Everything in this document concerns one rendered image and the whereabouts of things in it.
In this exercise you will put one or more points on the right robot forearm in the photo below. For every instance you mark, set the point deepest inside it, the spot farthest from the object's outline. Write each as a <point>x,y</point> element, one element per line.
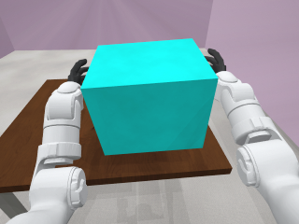
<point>248,121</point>

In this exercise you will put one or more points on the left robot forearm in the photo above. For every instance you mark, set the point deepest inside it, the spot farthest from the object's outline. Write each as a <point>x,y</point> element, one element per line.
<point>62,118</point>

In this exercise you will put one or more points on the robot left upper arm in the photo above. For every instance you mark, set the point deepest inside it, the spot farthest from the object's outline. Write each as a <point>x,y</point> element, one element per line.
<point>55,195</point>

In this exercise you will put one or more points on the robot right upper arm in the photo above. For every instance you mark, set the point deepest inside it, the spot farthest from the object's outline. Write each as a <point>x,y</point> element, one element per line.
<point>270,167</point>

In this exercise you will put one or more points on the robot left hand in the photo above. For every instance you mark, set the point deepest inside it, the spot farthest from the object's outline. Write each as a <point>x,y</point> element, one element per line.
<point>77,71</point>

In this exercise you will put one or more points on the robot right hand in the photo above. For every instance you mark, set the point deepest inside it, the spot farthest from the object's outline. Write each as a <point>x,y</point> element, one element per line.
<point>217,61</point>

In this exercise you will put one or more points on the table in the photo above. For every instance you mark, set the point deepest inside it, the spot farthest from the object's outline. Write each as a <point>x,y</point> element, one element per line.
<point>19,147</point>

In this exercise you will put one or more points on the carton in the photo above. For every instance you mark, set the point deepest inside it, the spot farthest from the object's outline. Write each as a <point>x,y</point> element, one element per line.
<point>149,96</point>

